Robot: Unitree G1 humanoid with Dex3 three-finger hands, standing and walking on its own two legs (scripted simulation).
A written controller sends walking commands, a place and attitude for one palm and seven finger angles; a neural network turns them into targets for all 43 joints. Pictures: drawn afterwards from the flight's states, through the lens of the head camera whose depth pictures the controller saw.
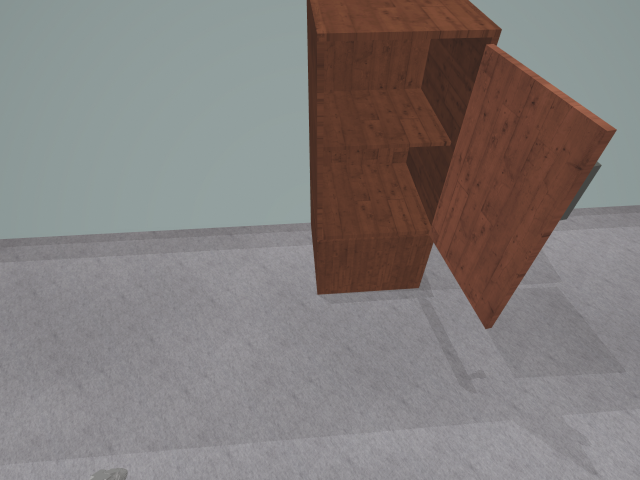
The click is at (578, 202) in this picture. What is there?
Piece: cupboard door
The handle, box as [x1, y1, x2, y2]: [560, 162, 601, 219]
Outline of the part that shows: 598,162 596,162 560,219 564,219 568,216 601,165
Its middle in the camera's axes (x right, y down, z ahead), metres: +0.48 -0.09 +0.76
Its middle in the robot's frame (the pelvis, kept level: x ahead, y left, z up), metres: +0.65 -0.45 -0.01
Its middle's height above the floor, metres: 0.76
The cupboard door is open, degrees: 99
